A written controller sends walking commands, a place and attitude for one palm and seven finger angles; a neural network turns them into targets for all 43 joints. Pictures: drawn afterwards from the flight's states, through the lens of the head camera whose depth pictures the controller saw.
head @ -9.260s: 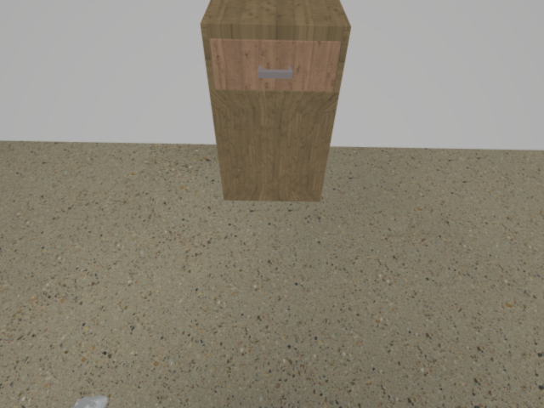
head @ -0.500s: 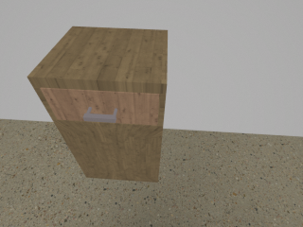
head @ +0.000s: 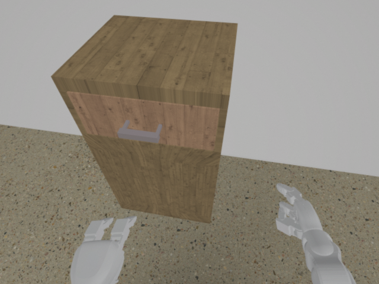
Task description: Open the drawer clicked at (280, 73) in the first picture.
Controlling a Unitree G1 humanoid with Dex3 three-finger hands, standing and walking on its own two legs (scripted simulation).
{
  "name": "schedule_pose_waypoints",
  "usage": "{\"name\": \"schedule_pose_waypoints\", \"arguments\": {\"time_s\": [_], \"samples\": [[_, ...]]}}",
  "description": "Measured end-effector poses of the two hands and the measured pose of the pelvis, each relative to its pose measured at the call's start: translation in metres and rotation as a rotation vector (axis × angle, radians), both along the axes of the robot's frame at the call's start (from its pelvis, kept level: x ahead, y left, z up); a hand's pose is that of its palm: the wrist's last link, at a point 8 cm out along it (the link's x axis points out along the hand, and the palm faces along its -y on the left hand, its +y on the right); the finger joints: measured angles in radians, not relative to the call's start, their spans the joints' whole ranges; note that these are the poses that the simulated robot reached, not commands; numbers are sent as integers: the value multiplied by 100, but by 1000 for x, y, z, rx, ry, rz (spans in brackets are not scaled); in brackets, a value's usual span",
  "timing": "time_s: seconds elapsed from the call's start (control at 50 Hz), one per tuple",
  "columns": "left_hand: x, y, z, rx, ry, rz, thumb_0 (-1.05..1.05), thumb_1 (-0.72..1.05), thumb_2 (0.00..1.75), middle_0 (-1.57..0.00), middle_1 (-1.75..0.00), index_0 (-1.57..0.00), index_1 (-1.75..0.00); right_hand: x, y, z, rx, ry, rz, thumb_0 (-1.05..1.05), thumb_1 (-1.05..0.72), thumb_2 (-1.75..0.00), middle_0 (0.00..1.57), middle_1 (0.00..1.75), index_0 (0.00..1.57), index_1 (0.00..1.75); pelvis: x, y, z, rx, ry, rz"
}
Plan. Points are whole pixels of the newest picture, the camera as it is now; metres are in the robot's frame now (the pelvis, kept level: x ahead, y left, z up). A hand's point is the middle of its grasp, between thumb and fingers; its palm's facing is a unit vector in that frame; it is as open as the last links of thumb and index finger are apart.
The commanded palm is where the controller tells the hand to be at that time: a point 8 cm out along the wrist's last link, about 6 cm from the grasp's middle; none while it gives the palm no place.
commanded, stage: raise the hand with hooked fingers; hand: left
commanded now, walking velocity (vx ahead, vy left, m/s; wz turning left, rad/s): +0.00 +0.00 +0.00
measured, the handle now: (141, 130) +0.51 +0.25 -0.03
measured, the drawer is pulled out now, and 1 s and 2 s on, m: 0.00 0.00 0.00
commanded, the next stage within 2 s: move the hooked fingers above the handle in 1.38 s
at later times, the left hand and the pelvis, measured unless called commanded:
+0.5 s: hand (96, 202) +0.24 +0.24 +0.04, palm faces +0.03 -0.10 -0.99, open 12.1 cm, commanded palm +0.22 +0.25 +0.10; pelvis +0.01 +0.01 +0.02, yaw +2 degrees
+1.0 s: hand (80, 160) +0.29 +0.28 +0.11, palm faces +0.04 -0.06 -1.00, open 13.8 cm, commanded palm +0.27 +0.28 +0.16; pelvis +0.00 +0.02 +0.03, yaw +4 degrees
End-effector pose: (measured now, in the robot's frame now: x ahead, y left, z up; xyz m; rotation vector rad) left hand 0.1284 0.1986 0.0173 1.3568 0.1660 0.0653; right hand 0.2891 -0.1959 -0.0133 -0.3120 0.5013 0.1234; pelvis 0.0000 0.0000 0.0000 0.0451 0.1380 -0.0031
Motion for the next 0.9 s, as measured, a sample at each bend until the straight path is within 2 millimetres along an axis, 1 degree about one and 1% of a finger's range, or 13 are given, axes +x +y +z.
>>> {"name": "schedule_pose_waypoints", "arguments": {"time_s": [0.04,0.1,0.14,0.2,0.26,0.34,0.4,0.46,0.54,0.62,0.68,0.78,0.9], "samples": [[1,15,1,76,-8,25,0,44,70,-25,-60,-25,-60,5,16,-11,16,20,45,1,-91,-90,20,30,20,30,2,-2,-4,-3,13,17],[15,33,14,143,-55,52,1,36,67,-26,-64,-27,-64,1,37,-30,49,70,88,1,-91,-90,20,30,20,30,2,-2,-8,-11,13,45],[30,37,27,144,-90,65,1,31,65,-26,-67,-27,-67,-9,45,-44,78,119,91,1,-91,-90,20,30,20,30,2,-2,-8,-17,6,58],[53,35,44,111,-112,62,1,24,62,-27,-72,-27,-72,-34,49,-60,111,211,65,1,-91,-90,20,30,21,30,4,0,-3,-19,-4,60],[70,29,53,90,-91,15,1,18,59,-27,-76,-27,-76,-63,41,-72,117,301,16,1,-90,-90,20,30,21,30,7,2,3,-18,-10,47],[80,28,54,93,-41,-47,0,9,55,-27,-82,-28,-82,-97,19,-81,86,393,-70,1,-90,-90,21,30,21,30,10,5,10,-20,-15,31],[84,34,57,105,-32,-64,0,2,52,-28,-87,-28,-87,-114,-3,-84,40,438,-134,1,-90,-90,21,30,21,30,11,8,12,-22,-16,26],[88,43,65,110,-60,-55,0,-5,49,-29,-91,-29,-91,-122,-21,-83,-2,454,-186,1,-90,-90,20,30,21,30,12,11,14,-24,-17,29],[95,52,79,117,-110,-33,0,-14,45,-29,-97,-30,-97,-118,-35,-77,-34,432,-222,1,-91,-90,20,30,20,30,11,15,16,-27,-25,36],[105,56,90,119,-128,-25,0,-23,41,-30,-103,-30,-103,-102,-33,-67,-31,379,-223,1,-91,-90,20,30,20,30,9,19,18,-28,-43,40],[111,56,99,122,-131,-33,0,-30,38,-30,-108,-31,-108,-88,-21,-59,-10,332,-204,1,-91,-90,20,30,20,30,9,20,21,-28,-60,41],[120,61,115,137,-133,-39,0,-40,34,-31,-114,-32,-114,-68,6,-47,32,278,-147,1,-91,-90,20,30,20,30,7,21,24,-30,-87,47],[131,73,133,152,-119,-29,0,-46,31,-31,-118,-32,-118,-61,33,-42,62,275,-86,1,-91,-90,20,30,20,30,5,22,28,-34,-105,60]]}}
